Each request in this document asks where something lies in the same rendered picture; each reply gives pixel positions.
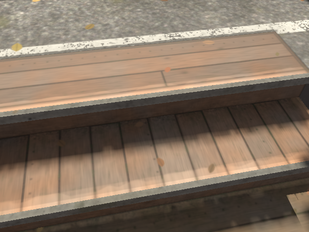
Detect stairs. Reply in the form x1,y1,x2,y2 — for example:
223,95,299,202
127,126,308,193
0,84,309,232

